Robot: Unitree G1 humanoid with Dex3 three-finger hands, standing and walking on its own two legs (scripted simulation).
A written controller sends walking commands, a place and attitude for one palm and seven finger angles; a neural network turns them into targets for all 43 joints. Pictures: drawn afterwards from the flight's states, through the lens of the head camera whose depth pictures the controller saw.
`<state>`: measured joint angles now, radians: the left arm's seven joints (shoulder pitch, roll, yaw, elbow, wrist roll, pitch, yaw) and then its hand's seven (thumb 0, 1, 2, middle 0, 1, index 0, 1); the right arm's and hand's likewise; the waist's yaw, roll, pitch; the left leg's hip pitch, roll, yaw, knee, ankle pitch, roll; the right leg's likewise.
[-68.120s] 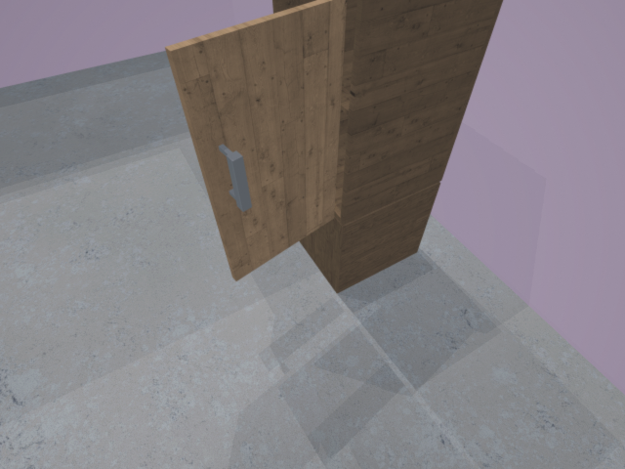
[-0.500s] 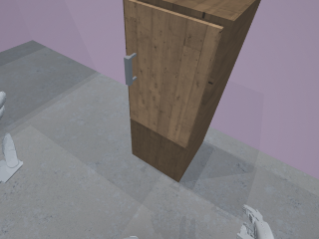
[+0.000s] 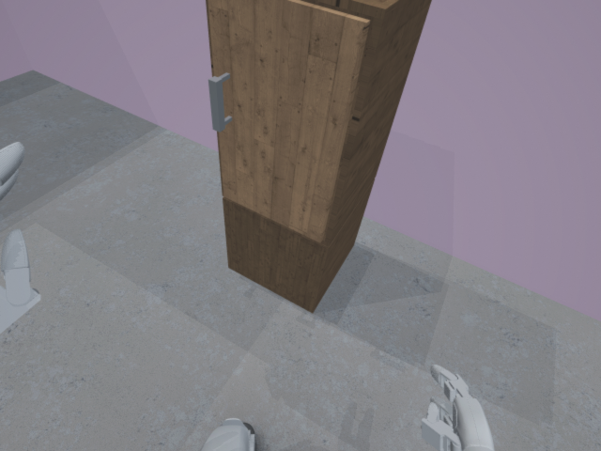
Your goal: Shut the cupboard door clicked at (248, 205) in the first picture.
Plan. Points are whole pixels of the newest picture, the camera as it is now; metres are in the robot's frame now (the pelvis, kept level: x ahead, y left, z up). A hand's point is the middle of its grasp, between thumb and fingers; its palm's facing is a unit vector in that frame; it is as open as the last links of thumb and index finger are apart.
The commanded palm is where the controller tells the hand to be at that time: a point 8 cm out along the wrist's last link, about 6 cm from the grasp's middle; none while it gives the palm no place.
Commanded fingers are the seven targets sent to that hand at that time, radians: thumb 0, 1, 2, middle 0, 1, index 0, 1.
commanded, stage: stop stepping back and stand still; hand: left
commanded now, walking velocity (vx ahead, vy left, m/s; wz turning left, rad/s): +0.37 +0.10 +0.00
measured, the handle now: (222, 102) +0.85 +0.20 +0.02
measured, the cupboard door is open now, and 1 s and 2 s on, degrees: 0 0 0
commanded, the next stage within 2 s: let the arm hang, fingers relaxed in 0.58 s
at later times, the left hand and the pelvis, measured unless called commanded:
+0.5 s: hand out of the picture +0.16 +0.26 +0.22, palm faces +0.38 -0.78 -0.50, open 7.4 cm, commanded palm +0.11 +0.31 +0.20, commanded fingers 0.00 0.90 0.90 -0.20 -0.30 -0.20 -0.30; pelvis -0.05 +0.02 +0.01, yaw -3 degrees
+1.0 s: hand out of the picture +0.05 +0.20 -0.14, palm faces +0.05 -0.99 -0.14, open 6.8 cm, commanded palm none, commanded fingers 0.00 0.90 0.90 -0.20 -0.30 -0.20 -0.30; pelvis -0.04 +0.03 +0.00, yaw +2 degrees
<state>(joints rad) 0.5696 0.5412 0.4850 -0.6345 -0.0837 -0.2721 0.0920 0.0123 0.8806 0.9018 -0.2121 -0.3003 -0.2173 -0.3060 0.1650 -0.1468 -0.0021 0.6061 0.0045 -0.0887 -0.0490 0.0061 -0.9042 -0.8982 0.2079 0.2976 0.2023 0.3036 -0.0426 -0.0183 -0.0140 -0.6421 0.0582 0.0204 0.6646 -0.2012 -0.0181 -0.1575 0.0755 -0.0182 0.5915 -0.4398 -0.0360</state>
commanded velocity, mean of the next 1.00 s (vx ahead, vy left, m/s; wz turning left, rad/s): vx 0.08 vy -0.01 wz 0.00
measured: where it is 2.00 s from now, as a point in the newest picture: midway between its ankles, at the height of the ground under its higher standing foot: outside the picture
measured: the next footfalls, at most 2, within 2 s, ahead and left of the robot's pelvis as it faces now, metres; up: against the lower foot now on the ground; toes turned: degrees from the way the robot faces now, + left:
left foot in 0.18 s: +0.06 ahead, +0.16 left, +0.00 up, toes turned +0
left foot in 0.70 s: +0.04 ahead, +0.16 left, +0.00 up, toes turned +2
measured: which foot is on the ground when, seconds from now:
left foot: up 0.00-0.16, down 0.18-0.46, up 0.48-0.68, down 0.70-1.00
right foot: down 0.00-1.00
